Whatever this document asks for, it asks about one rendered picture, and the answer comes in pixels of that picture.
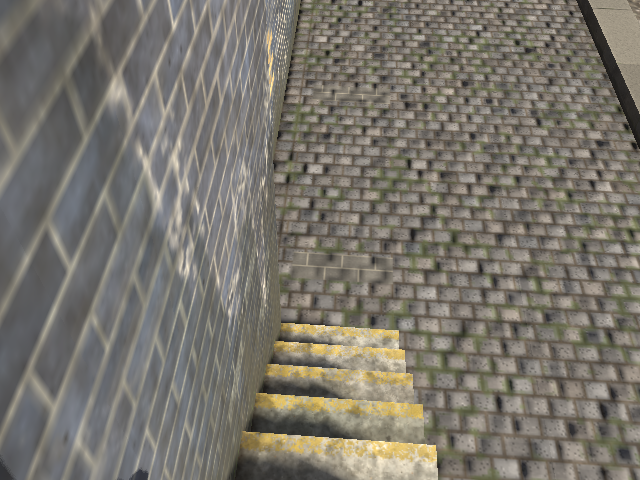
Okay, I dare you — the stairs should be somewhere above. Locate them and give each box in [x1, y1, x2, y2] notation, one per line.
[235, 323, 438, 480]

